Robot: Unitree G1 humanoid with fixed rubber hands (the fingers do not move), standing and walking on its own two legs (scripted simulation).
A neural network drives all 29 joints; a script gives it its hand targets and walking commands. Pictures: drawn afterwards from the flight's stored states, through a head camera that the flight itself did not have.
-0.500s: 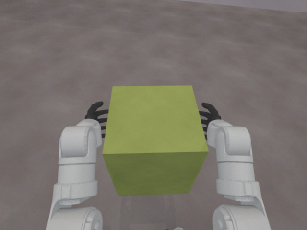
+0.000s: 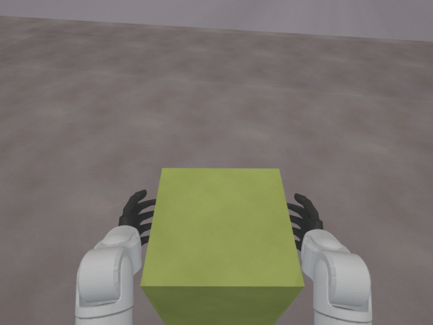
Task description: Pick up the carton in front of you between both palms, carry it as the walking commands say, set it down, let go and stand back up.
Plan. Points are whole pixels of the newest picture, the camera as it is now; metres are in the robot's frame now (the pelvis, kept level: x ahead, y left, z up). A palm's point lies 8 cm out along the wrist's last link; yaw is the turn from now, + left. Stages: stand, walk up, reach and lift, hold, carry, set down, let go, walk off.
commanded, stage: carry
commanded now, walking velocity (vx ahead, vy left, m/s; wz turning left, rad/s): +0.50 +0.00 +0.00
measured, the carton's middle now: (220, 251) +0.28 +0.00 +0.02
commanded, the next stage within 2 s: none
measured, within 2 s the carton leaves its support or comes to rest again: neither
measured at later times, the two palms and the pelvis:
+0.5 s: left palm (160, 129) +0.57 +0.15 +0.10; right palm (280, 132) +0.55 -0.15 +0.10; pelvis +0.30 +0.00 +0.00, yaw -2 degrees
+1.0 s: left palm (179, 75) +0.89 +0.13 +0.10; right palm (266, 76) +0.88 -0.17 +0.10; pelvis +0.63 -0.01 +0.00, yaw +0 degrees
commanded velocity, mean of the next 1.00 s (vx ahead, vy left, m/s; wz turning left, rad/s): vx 0.50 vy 0.00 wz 0.00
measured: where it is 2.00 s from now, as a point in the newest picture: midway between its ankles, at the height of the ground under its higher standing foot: (217, 210)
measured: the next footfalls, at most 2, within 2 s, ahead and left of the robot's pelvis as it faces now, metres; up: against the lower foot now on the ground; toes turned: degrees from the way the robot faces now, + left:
left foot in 0.04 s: +0.21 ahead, +0.11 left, +0.00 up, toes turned +9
right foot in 0.56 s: +0.52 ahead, -0.12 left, +0.00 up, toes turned -12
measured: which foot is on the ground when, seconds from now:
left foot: up 0.00-0.02, down 0.04-0.56, up 0.58-1.00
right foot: down 0.00-0.04, up 0.06-0.54, down 0.56-1.00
